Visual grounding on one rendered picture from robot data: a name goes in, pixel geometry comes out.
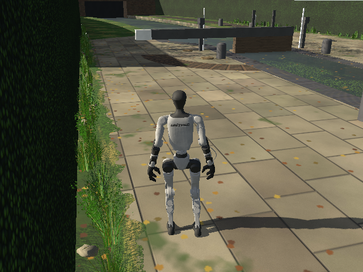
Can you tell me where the robot left forearm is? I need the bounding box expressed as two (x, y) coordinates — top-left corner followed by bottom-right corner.
(149, 139), (160, 167)

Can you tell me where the robot left upper arm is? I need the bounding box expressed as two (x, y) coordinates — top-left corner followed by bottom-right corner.
(154, 115), (168, 147)

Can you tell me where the robot right shin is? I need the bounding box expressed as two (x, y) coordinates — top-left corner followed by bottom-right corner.
(192, 189), (201, 228)

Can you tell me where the robot right forearm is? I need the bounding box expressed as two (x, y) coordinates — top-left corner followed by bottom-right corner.
(202, 137), (214, 165)

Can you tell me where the robot left shin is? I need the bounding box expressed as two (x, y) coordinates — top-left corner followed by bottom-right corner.
(165, 189), (174, 227)

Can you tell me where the robot shin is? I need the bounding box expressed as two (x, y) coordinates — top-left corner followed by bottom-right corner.
(165, 189), (174, 227)
(192, 189), (201, 228)

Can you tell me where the right robot hand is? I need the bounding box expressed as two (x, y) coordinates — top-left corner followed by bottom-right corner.
(202, 164), (215, 180)

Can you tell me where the robot right upper arm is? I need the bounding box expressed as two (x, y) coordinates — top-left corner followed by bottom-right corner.
(192, 114), (207, 146)

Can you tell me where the left robot hand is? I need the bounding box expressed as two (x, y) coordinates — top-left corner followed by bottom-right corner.
(147, 166), (161, 182)

